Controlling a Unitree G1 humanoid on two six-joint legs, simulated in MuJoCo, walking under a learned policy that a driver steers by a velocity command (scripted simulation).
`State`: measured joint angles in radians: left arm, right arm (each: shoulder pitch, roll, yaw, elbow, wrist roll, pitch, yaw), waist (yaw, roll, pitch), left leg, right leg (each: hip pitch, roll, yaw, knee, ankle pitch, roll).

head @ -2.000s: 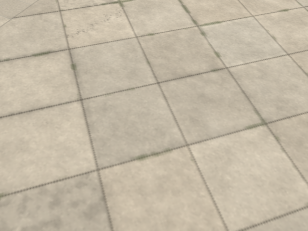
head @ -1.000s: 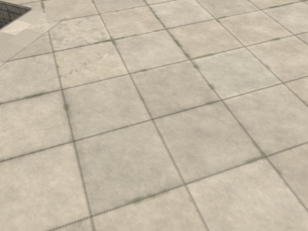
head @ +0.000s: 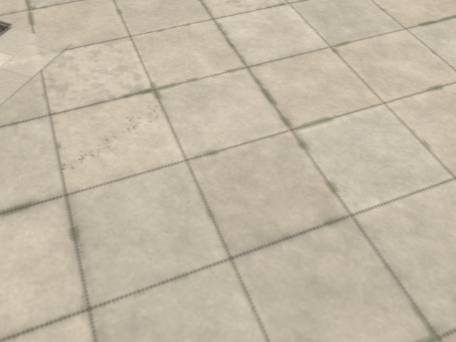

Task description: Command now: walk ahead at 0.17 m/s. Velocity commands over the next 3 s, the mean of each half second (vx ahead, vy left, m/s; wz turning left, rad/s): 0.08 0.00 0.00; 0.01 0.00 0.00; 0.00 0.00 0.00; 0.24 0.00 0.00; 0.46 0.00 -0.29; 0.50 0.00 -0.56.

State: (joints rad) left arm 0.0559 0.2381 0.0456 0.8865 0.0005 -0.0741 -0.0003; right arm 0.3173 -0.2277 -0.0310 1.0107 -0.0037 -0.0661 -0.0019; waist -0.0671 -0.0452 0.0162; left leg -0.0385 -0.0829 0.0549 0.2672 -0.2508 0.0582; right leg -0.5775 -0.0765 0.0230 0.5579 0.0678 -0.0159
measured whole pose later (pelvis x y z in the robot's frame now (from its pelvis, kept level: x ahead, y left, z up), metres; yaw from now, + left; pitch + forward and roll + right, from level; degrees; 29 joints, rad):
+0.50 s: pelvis +0.10 -0.01 -0.01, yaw +0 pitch +0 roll -1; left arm 0.14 0.21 0.03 1.02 0.01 -0.01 0.03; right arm 0.25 -0.21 -0.03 1.06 -0.01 -0.01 -0.03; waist 0.00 -0.01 0.01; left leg -0.22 0.03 0.00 0.53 -0.30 -0.02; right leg -0.31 0.01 -0.03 0.47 -0.15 -0.01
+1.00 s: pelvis +0.13 +0.01 +0.00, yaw +0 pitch -1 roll +0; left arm 0.13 0.22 0.04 1.11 0.00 0.01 0.04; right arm 0.25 -0.19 -0.02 1.08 0.00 -0.01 -0.03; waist 0.00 0.00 0.04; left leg -0.13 0.00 0.02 0.49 -0.33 0.01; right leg -0.26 -0.02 -0.01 0.49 -0.21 0.02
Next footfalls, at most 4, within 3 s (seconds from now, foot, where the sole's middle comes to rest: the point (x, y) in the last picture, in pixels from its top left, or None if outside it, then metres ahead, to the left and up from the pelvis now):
0.06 right None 0.20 -0.12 -0.78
0.34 left None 0.13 0.12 -0.78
2.34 left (191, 299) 0.62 0.10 -0.78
2.88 right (290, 237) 0.82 -0.24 -0.78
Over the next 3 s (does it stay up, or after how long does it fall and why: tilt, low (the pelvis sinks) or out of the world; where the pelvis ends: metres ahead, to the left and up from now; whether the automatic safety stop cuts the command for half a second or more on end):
stays up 0.76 -0.13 -0.01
